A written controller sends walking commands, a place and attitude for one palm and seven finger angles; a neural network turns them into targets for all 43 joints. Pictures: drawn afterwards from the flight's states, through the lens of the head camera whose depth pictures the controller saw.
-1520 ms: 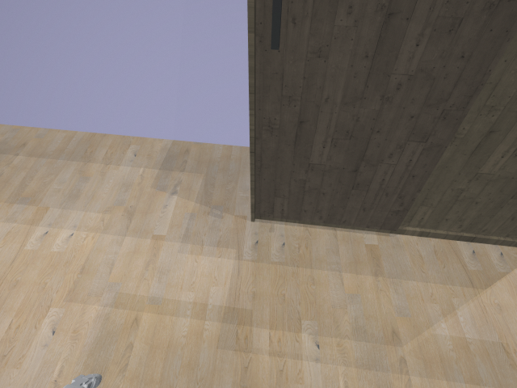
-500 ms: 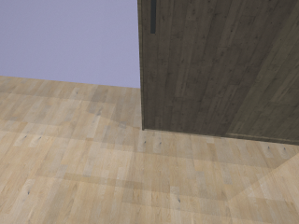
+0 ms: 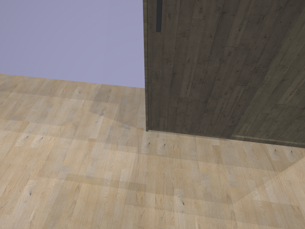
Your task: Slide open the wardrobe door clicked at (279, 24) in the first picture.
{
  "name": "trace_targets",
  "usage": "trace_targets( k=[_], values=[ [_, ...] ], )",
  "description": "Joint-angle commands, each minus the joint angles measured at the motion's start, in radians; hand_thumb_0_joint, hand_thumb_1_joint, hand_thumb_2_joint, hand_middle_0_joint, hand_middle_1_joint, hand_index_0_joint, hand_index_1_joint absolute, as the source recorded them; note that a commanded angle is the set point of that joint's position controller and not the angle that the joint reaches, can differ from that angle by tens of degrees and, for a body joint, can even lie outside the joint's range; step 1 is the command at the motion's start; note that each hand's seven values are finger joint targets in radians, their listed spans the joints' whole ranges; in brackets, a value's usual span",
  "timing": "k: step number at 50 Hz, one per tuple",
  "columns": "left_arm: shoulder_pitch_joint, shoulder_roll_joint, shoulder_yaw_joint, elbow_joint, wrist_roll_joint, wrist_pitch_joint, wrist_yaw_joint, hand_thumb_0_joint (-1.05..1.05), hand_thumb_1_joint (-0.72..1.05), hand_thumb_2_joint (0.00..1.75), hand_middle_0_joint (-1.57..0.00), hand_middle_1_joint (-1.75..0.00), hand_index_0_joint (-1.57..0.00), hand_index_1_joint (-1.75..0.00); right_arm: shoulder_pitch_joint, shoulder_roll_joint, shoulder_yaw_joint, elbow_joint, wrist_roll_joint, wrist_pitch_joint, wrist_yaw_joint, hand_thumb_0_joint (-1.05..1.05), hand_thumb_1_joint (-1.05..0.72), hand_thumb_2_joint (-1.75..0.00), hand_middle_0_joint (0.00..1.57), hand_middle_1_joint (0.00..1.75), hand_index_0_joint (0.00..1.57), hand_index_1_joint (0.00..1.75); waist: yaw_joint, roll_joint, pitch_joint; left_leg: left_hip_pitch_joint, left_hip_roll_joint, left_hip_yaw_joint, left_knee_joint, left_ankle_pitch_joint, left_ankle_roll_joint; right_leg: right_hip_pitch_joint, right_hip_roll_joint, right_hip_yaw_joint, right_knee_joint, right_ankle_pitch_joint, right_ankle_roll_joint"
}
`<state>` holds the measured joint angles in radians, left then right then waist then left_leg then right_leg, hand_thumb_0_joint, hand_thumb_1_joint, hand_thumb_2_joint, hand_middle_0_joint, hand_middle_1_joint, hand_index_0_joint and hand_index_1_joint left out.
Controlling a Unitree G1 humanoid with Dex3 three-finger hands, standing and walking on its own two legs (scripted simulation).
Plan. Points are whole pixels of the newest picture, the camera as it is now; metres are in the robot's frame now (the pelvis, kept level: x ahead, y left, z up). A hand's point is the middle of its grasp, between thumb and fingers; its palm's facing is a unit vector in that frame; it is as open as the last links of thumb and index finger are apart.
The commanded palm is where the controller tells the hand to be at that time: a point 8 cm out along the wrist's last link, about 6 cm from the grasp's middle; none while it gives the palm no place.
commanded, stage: take the last steps up to it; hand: left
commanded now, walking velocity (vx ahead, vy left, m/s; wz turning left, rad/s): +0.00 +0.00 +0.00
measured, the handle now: (160, 2) +0.94 +0.03 +0.21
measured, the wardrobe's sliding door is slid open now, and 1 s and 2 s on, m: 0.00 0.00 0.00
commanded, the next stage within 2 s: come to a stop and stand still in 1.28 s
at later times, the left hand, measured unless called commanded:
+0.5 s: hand out of the picture +0.02 +0.15 -0.18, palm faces +0.05 -0.98 -0.18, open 7.4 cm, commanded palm none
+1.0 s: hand (111, 170) +0.35 +0.18 -0.17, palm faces -0.08 -0.98 -0.19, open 7.3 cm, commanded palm none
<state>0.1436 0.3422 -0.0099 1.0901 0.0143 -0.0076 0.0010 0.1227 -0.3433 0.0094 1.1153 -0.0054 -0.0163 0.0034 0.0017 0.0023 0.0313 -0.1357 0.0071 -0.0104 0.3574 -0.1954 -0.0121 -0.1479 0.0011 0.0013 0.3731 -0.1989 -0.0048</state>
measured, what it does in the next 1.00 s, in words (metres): walks ahead: left foot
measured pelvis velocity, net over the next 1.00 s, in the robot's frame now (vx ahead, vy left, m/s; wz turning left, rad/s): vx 0.26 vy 0.00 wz -0.12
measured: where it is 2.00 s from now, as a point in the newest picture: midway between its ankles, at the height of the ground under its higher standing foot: (165, 200)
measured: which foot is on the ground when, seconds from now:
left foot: down 0.00-0.40, up 0.42-0.68, down 0.70-1.00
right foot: down 0.00-0.70, up 0.72-1.00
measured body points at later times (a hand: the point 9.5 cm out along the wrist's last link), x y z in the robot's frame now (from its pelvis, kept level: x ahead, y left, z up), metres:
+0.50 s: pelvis +0.09 -0.02 -0.02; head +0.10 -0.02 +0.43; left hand +0.02 +0.20 -0.17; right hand +0.07 -0.25 -0.17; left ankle +0.04 +0.10 -0.69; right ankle +0.00 -0.12 -0.75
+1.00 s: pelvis +0.26 +0.00 -0.01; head +0.27 +0.01 +0.44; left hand +0.35 +0.23 -0.16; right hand +0.24 -0.24 -0.15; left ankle +0.25 +0.10 -0.75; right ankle +0.31 -0.14 -0.71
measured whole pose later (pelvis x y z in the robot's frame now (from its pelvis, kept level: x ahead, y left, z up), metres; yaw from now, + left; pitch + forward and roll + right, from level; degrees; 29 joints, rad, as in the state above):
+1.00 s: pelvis +0.26 +0.00 -0.01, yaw -7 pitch +0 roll +0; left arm 0.21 0.18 0.07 1.01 0.04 -0.01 -0.01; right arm 0.30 -0.17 -0.06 1.08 -0.03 -0.07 -0.01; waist -0.01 -0.02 0.01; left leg -0.15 0.04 0.19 0.43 -0.27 0.03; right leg -0.48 -0.11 -0.09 0.79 -0.27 0.00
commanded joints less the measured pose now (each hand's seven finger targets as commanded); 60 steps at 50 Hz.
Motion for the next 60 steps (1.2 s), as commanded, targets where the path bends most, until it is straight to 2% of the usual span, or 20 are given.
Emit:
trace_targets(
  k=[1, 4, 9, 16, 18, 19, 20, 23, 32, 33, 35, 36, 38, 42, 53, 54, 55, 56, 57, 60],
  values=[
    [-0.041, 0.205, 0.047, -0.068, -0.003, -0.023, 0.010, 0.00, 0.90, 0.90, -0.20, -0.30, -0.20, -0.30, -0.048, -0.203, -0.044, -0.066, -0.002, -0.021, -0.018, 0.00, -0.90, -0.90, 0.20, 0.30, 0.20, 0.30, 0.002, -0.003, -0.062, 0.013, 0.110, -0.094, -0.055, 0.118, 0.034, 0.008, -0.120, 0.108, -0.065, 0.103, -0.024],
    [0.031, 0.077, 0.020, -0.034, -0.004, -0.003, 0.014, 0.00, 0.90, 0.90, -0.20, -0.30, -0.20, -0.30, 0.019, -0.071, -0.013, -0.036, -0.009, -0.004, -0.013, 0.00, -0.90, -0.90, 0.20, 0.30, 0.20, 0.30, 0.000, -0.018, -0.077, 0.019, 0.106, -0.070, -0.043, 0.011, 0.014, 0.007, -0.108, 0.100, -0.063, -0.036, -0.004],
    [0.103, 0.071, 0.034, -0.039, 0.007, 0.013, -0.006, 0.00, 0.90, 0.90, -0.20, -0.30, -0.20, -0.30, 0.071, -0.083, -0.031, -0.042, -0.019, 0.007, -0.009, 0.00, -0.90, -0.90, 0.20, 0.30, 0.20, 0.30, 0.003, 0.006, 0.069, -0.098, 0.115, -0.096, -0.053, -0.371, 0.040, -0.130, -0.062, 0.117, -0.015, -0.343, -0.029],
    [0.203, -0.027, 0.048, -0.060, 0.010, -0.019, -0.016, 0.00, 0.90, 0.90, -0.20, -0.30, -0.20, -0.30, 0.174, -0.072, -0.065, -0.052, -0.012, -0.021, -0.021, 0.00, -0.90, -0.90, 0.20, 0.30, 0.20, 0.30, 0.005, 0.128, 0.075, -0.026, 0.240, -0.187, -0.009, -0.178, 0.132, -0.206, -0.003, -0.004, 0.197, -0.165, -0.033],
    [0.321, -0.016, 0.064, -0.023, 0.011, -0.033, -0.010, 0.00, 0.90, 0.90, -0.20, -0.30, -0.20, -0.30, 0.141, -0.023, -0.062, -0.066, -0.010, -0.027, -0.025, 0.00, -0.90, -0.90, 0.20, 0.30, 0.20, 0.30, 0.059, -0.024, 0.053, -0.205, 0.142, -0.044, 0.236, -0.070, 0.072, 0.016, -0.066, 0.134, 0.076, -0.065, -0.072],
    [0.425, 0.043, 0.082, 0.015, 0.013, -0.043, 0.003, 0.00, 0.90, 0.90, -0.20, -0.30, -0.20, -0.30, 0.093, 0.037, -0.052, -0.102, -0.006, -0.036, -0.023, 0.00, -0.90, -0.90, 0.20, 0.30, 0.20, 0.30, 0.089, -0.268, 0.037, -0.425, 0.032, 0.102, 0.480, -0.142, 0.020, 0.203, -0.215, 0.375, -0.037, 0.119, -0.145],
    [0.515, 0.058, 0.089, 0.040, 0.008, -0.053, 0.015, 0.00, 0.90, 0.90, -0.20, -0.30, -0.20, -0.30, 0.003, 0.044, -0.050, -0.141, -0.012, -0.041, -0.020, 0.00, -0.90, -0.90, 0.20, 0.30, 0.20, 0.30, 0.127, -0.298, 0.068, -0.574, 0.027, 0.091, 0.649, -0.390, 0.009, 0.260, -0.332, 0.524, -0.077, 0.378, -0.222],
    [0.488, -0.018, 0.071, 0.038, 0.017, -0.054, 0.033, 0.00, 0.90, 0.90, -0.20, -0.30, -0.20, -0.30, -0.022, 0.082, -0.059, -0.141, -0.013, -0.043, -0.013, 0.00, -0.90, -0.90, 0.20, 0.30, 0.20, 0.30, 0.080, -0.068, 0.058, -0.629, 0.093, 0.047, 0.747, -0.322, 0.004, 0.268, -0.297, 0.391, -0.029, 0.426, -0.254],
    [0.366, -0.054, 0.073, 0.045, 0.006, -0.063, 0.030, 0.00, 0.90, 0.90, -0.20, -0.30, -0.20, -0.30, 0.136, 0.135, -0.067, -0.100, -0.007, -0.047, -0.001, 0.00, -0.90, -0.90, 0.20, 0.30, 0.20, 0.30, -0.059, -0.096, 0.021, -0.065, 0.006, 0.180, 0.245, 0.022, 0.026, -0.045, -0.131, 0.121, 0.048, 0.431, -0.122],
    [0.378, -0.068, 0.074, 0.047, 0.001, -0.063, 0.028, 0.00, 0.90, 0.90, -0.20, -0.30, -0.20, -0.30, 0.260, 0.105, -0.075, -0.060, -0.011, -0.053, -0.015, 0.00, -0.90, -0.90, 0.20, 0.30, 0.20, 0.30, -0.103, -0.049, -0.057, 0.117, 0.027, 0.150, 0.182, 0.056, 0.044, -0.086, -0.099, 0.100, 0.227, 0.461, -0.102],
    [0.420, -0.157, 0.067, 0.010, -0.009, -0.061, 0.015, 0.00, 0.90, 0.90, -0.20, -0.30, -0.20, -0.30, 0.470, -0.074, -0.115, -0.017, -0.025, -0.055, -0.029, 0.00, -0.90, -0.90, 0.20, 0.30, 0.20, 0.30, -0.133, 0.280, -0.203, 0.346, 0.488, -0.440, -0.039, 0.023, 0.222, -0.383, 0.064, -0.034, 0.800, -0.346, -0.032],
    [0.365, -0.137, 0.063, -0.003, 0.005, -0.055, 0.022, 0.00, 0.90, 0.90, -0.20, -0.30, -0.20, -0.30, 0.404, -0.049, -0.107, -0.022, -0.015, -0.047, -0.032, 0.00, -0.90, -0.90, 0.20, 0.30, 0.20, 0.30, -0.118, 0.179, -0.132, 0.211, 0.508, -0.488, -0.128, -0.171, 0.243, -0.422, 0.012, 0.029, 0.925, -0.352, -0.045],
    [0.271, -0.157, 0.068, -0.018, 0.017, -0.042, 0.005, 0.00, 0.90, 0.90, -0.20, -0.30, -0.20, -0.30, 0.252, 0.062, -0.084, -0.059, -0.017, -0.051, -0.031, 0.00, -0.90, -0.90, 0.20, 0.30, 0.20, 0.30, -0.058, 0.085, 0.091, -0.057, 0.423, -0.342, -0.184, -0.286, 0.210, -0.484, -0.085, 0.026, 0.952, -0.205, -0.034],
    [0.318, -0.206, 0.069, -0.024, 0.023, -0.007, -0.012, 0.00, 0.90, 0.90, -0.20, -0.30, -0.20, -0.30, 0.193, 0.117, -0.078, -0.074, -0.022, -0.069, -0.030, 0.00, -0.90, -0.90, 0.20, 0.30, 0.20, 0.30, 0.017, 0.106, 0.057, -0.190, 0.302, -0.044, -0.173, -0.110, 0.156, -0.348, -0.120, -0.031, 0.726, -0.122, -0.003],
    [0.120, -0.126, 0.086, -0.115, 0.021, -0.024, -0.027, 0.00, 0.90, 0.90, -0.20, -0.30, -0.20, -0.30, 0.235, 0.039, -0.093, -0.059, -0.029, -0.042, -0.020, 0.00, -0.90, -0.90, 0.20, 0.30, 0.20, 0.30, 0.015, 0.070, 0.033, -0.104, 0.252, 0.023, -0.009, -0.051, 0.127, -0.088, -0.048, -0.146, 0.145, -0.004, 0.000],
    [0.203, -0.088, 0.094, -0.088, 0.022, -0.034, -0.021, 0.00, 0.90, 0.90, -0.20, -0.30, -0.20, -0.30, 0.239, 0.058, -0.089, -0.055, -0.025, -0.042, -0.017, 0.00, -0.90, -0.90, 0.20, 0.30, 0.20, 0.30, 0.059, -0.010, -0.005, -0.171, 0.203, 0.062, 0.146, -0.002, 0.096, 0.067, -0.053, -0.112, 0.087, -0.011, -0.022],
    [0.320, -0.005, 0.111, -0.053, 0.026, -0.048, -0.011, 0.00, 0.90, 0.90, -0.20, -0.30, -0.20, -0.30, 0.246, 0.103, -0.076, -0.068, -0.014, -0.046, -0.009, 0.00, -0.90, -0.90, 0.20, 0.30, 0.20, 0.30, 0.106, -0.189, -0.083, -0.331, 0.114, 0.171, 0.421, -0.085, 0.050, 0.258, -0.247, 0.121, 0.015, -0.096, -0.094],
    [0.413, 0.085, 0.126, -0.036, 0.015, -0.050, -0.002, 0.00, 0.90, 0.90, -0.20, -0.30, -0.20, -0.30, 0.207, 0.130, -0.063, -0.114, -0.011, -0.049, -0.008, 0.00, -0.90, -0.90, 0.20, 0.30, 0.20, 0.30, 0.127, -0.316, -0.112, -0.520, 0.024, 0.162, 0.687, -0.407, 0.032, 0.347, -0.429, 0.418, -0.099, -0.053, -0.189],
    [0.396, 0.077, 0.124, -0.034, 0.007, -0.052, 0.004, 0.00, 0.90, 0.90, -0.20, -0.30, -0.20, -0.30, 0.160, 0.093, -0.072, -0.121, -0.013, -0.045, -0.009, 0.00, -0.90, -0.90, 0.20, 0.30, 0.20, 0.30, 0.135, -0.275, -0.106, -0.557, 0.057, 0.062, 0.818, -0.385, 0.042, 0.281, -0.439, 0.436, -0.133, -0.085, -0.224],
    [0.181, -0.038, 0.090, -0.089, 0.011, -0.050, 0.020, 0.00, 0.90, 0.90, -0.20, -0.30, -0.20, -0.30, 0.160, 0.120, -0.075, -0.101, -0.020, -0.028, -0.002, 0.00, -0.90, -0.90, 0.20, 0.30, 0.20, 0.30, 0.025, -0.099, 0.021, -0.496, 0.139, 0.028, 0.811, -0.192, 0.022, 0.022, -0.348, 0.171, -0.158, -0.052, -0.178]
  ],
)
